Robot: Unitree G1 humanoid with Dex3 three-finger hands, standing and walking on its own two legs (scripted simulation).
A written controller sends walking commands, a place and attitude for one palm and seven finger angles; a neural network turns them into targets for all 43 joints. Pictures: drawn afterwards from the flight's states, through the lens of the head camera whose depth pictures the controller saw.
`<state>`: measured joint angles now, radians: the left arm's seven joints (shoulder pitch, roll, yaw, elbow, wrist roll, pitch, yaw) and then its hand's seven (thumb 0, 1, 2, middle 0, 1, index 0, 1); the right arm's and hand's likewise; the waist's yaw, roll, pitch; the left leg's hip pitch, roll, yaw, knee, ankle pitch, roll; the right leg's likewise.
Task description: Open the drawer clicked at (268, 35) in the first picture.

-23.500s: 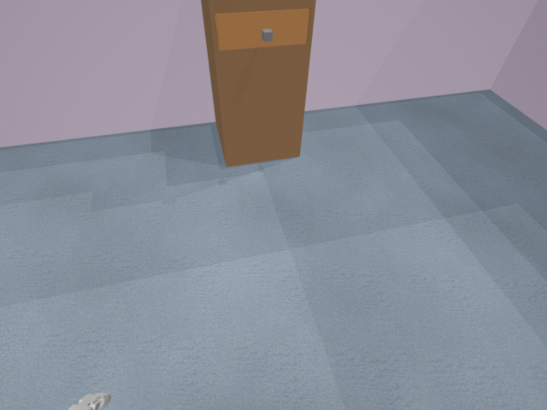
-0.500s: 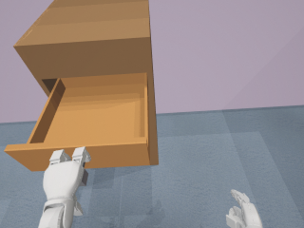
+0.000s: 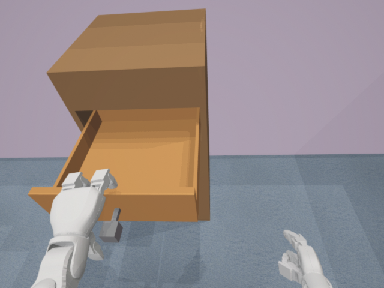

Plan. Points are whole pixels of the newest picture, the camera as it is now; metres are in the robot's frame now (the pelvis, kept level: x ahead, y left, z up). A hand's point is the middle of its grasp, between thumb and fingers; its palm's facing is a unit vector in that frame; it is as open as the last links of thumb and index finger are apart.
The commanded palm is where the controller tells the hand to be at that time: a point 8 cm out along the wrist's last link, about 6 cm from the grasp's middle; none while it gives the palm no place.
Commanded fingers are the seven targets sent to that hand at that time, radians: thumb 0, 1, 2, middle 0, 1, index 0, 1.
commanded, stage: lift the hand off the handle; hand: left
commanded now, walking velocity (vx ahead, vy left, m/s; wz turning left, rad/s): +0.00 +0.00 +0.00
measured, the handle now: (113, 224) +0.24 +0.24 -0.04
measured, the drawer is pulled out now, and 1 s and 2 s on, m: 0.30 0.30 0.30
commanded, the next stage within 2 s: draw the hand back to the body in 0.52 s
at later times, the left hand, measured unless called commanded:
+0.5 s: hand (83, 195) +0.23 +0.24 +0.12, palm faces +0.15 -0.07 -0.99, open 13.9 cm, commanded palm +0.18 +0.23 +0.17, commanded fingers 0.00 -0.50 0.30 -0.30 -1.20 -0.30 -1.20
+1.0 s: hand (67, 205) +0.20 +0.26 +0.12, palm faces +0.11 -0.06 -0.99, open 13.9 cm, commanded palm +0.17 +0.25 +0.17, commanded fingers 0.00 -0.50 0.30 -0.30 -1.20 -0.30 -1.20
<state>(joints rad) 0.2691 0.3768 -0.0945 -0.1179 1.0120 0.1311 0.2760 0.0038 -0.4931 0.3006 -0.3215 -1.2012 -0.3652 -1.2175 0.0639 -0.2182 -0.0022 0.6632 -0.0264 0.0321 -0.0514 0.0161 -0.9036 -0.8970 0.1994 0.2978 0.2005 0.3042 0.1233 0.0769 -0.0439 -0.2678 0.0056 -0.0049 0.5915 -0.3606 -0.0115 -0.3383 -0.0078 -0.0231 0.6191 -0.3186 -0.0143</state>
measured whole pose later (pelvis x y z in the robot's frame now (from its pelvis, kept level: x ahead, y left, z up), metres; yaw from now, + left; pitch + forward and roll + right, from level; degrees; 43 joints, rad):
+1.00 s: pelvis -0.01 +0.00 +0.02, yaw +0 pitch -3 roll +0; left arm 0.26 0.47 -0.01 -0.29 0.92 0.16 0.09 0.00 -0.49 0.30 -0.32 -1.20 -0.32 -1.20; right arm 0.06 -0.24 0.02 0.67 0.00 0.06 -0.03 0.02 -0.90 -0.90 0.20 0.30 0.20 0.30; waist 0.13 0.11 0.01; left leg -0.11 0.01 0.00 0.41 -0.25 -0.01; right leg -0.18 -0.01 -0.02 0.43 -0.21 -0.01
